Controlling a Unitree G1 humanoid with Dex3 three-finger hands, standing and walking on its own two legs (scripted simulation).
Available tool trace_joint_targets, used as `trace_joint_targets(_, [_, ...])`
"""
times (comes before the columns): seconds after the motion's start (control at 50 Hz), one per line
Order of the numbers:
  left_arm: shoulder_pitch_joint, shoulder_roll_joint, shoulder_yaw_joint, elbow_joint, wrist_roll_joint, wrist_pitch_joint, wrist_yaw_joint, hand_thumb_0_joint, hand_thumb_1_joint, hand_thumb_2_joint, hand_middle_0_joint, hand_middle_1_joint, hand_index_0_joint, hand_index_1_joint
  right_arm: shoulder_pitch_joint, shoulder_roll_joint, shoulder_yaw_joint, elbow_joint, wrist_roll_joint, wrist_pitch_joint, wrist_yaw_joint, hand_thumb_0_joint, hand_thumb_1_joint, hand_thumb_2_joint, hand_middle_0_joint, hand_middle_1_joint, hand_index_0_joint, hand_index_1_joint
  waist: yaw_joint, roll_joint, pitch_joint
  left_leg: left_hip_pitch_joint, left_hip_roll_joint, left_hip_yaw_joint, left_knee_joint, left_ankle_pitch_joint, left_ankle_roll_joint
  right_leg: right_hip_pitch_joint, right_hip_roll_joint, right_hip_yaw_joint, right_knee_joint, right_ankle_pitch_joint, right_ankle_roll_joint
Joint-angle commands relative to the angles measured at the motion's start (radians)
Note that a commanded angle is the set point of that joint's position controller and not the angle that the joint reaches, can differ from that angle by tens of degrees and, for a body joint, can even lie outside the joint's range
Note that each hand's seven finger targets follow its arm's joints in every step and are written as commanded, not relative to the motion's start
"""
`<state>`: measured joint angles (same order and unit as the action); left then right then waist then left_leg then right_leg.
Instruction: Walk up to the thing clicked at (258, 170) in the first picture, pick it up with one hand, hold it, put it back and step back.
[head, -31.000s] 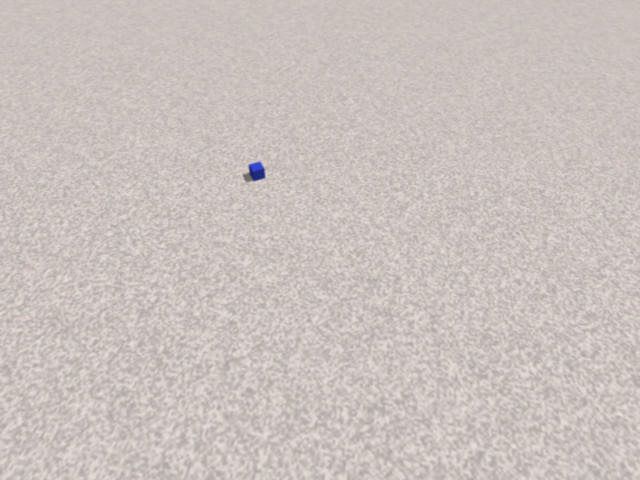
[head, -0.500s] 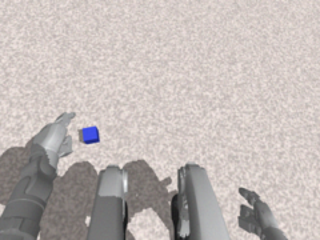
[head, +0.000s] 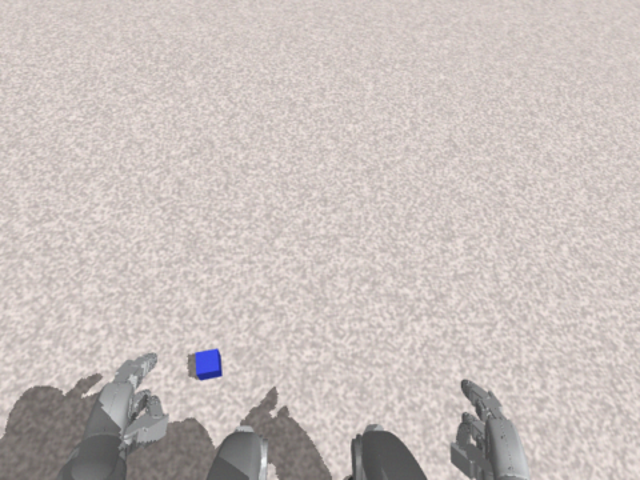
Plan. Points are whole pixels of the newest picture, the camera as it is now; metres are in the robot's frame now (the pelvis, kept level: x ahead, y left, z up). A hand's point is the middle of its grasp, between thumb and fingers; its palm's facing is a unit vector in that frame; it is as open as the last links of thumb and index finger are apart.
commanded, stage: home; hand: left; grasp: from above
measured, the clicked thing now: (208, 364) +0.45 +0.25 -0.63
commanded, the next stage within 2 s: none
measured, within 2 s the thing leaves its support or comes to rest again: neither
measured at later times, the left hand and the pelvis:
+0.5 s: hand (144, 436) +0.19 +0.18 +0.00, palm faces +0.07 -0.98 -0.18, open 7.4 cm; pelvis +0.03 +0.00 +0.05, yaw +1 degrees
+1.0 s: hand (142, 442) +0.18 +0.18 +0.01, palm faces +0.05 -0.98 -0.19, open 7.4 cm; pelvis +0.02 +0.00 +0.05, yaw +1 degrees
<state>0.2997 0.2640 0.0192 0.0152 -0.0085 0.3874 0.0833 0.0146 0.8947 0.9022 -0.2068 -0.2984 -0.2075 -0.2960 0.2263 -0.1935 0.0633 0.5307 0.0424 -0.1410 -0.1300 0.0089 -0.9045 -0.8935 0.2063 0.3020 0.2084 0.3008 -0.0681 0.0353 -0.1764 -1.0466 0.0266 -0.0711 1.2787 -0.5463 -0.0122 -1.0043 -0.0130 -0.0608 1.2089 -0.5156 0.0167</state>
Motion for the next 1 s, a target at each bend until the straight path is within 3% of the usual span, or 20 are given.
trace_joint_targets(0.0, [0.059, 0.074, 0.075, -0.272, -0.041, 0.008, 0.010, 0.000, 0.900, 0.900, -0.200, -0.300, -0.200, -0.300, 0.000, -0.130, -0.054, -0.161, -0.006, -0.074, -0.049, 0.000, -0.901, -0.899, 0.200, 0.300, 0.200, 0.300, 0.014, 0.058, -0.208, 0.327, -0.020, -0.001, -0.321, 0.190, 0.020, 0.275, 0.028, 0.005, -0.286, 0.187, -0.025])
trace_joint_targets(0.08, [0.138, 0.057, 0.080, -0.331, -0.064, 0.035, -0.003, 0.000, 0.900, 0.900, -0.199, -0.300, -0.200, -0.300, 0.011, -0.124, -0.052, -0.173, -0.012, -0.097, -0.067, 0.000, -0.901, -0.899, 0.200, 0.300, 0.200, 0.300, 0.017, 0.054, -0.138, 0.370, -0.021, 0.009, -0.373, 0.232, 0.020, 0.337, 0.033, -0.006, -0.351, 0.220, -0.023])
trace_joint_targets(0.16, [0.205, 0.045, 0.070, -0.340, -0.060, 0.043, -0.025, 0.000, 0.900, 0.900, -0.199, -0.300, -0.200, -0.300, 0.018, -0.128, -0.060, -0.184, -0.018, -0.113, -0.071, 0.000, -0.901, -0.899, 0.200, 0.300, 0.200, 0.300, 0.020, 0.018, -0.094, 0.395, -0.026, 0.011, -0.408, 0.264, 0.023, 0.370, 0.037, -0.015, -0.386, 0.235, -0.024])
trace_joint_targets(0.26, [0.204, 0.047, 0.068, -0.351, -0.057, 0.038, -0.051, 0.000, 0.900, 0.900, -0.200, -0.300, -0.200, -0.300, 0.025, -0.140, -0.073, -0.177, -0.026, -0.133, -0.068, 0.000, -0.901, -0.899, 0.200, 0.300, 0.200, 0.300, 0.014, 0.010, -0.069, 0.424, -0.029, 0.026, -0.421, 0.298, 0.024, 0.390, 0.038, -0.022, -0.403, 0.257, -0.022])
trace_joint_targets(0.32, [0.165, 0.053, 0.067, -0.326, -0.050, 0.028, -0.060, 0.000, 0.900, 0.900, -0.200, -0.300, -0.200, -0.300, 0.015, -0.147, -0.075, -0.169, -0.030, -0.143, -0.066, 0.000, -0.901, -0.899, 0.200, 0.300, 0.200, 0.300, 0.009, -0.004, -0.033, 0.423, -0.027, 0.023, -0.431, 0.262, 0.026, 0.378, 0.035, -0.023, -0.411, 0.227, -0.018])
trace_joint_targets(0.36, [0.168, 0.061, 0.084, -0.335, -0.048, 0.022, -0.061, 0.000, 0.900, 0.900, -0.200, -0.300, -0.200, -0.300, 0.012, -0.145, -0.077, -0.167, -0.032, -0.148, -0.065, 0.000, -0.901, -0.899, 0.200, 0.300, 0.200, 0.300, 0.020, 0.013, -0.054, 0.428, -0.032, 0.029, -0.429, 0.256, 0.025, 0.392, 0.030, -0.016, -0.415, 0.223, -0.019])
trace_joint_targets(0.42, [0.164, 0.060, 0.074, -0.338, -0.046, 0.017, -0.062, 0.000, 0.900, 0.900, -0.200, -0.300, -0.200, -0.300, -0.001, -0.146, -0.076, -0.167, -0.033, -0.151, -0.063, 0.000, -0.901, -0.899, 0.200, 0.300, 0.200, 0.300, 0.024, 0.012, -0.040, 0.428, -0.034, 0.033, -0.432, 0.248, 0.026, 0.395, 0.030, -0.015, -0.422, 0.220, -0.015])
trace_joint_targets(0.54, [0.178, 0.061, 0.076, -0.336, -0.039, 0.013, -0.058, 0.000, 0.900, 0.900, -0.200, -0.300, -0.200, -0.300, 0.004, -0.147, -0.079, -0.152, -0.037, -0.156, -0.064, 0.000, -0.901, -0.899, 0.200, 0.300, 0.200, 0.300, 0.024, 0.009, -0.091, 0.459, -0.032, 0.033, -0.415, 0.324, 0.024, 0.427, 0.028, -0.010, -0.408, 0.291, -0.016])
trace_joint_targets(0.98, [0.164, 0.063, 0.072, -0.336, -0.043, 0.013, -0.059, 0.000, 0.900, 0.900, -0.200, -0.300, -0.200, -0.300, -0.010, -0.151, -0.078, -0.148, -0.034, -0.167, -0.066, 0.000, -0.901, -0.899, 0.200, 0.300, 0.200, 0.300, 0.031, 0.038, -0.034, 0.428, -0.024, 0.025, -0.460, 0.177, 0.023, 0.395, 0.032, -0.012, -0.426, 0.157, -0.018])
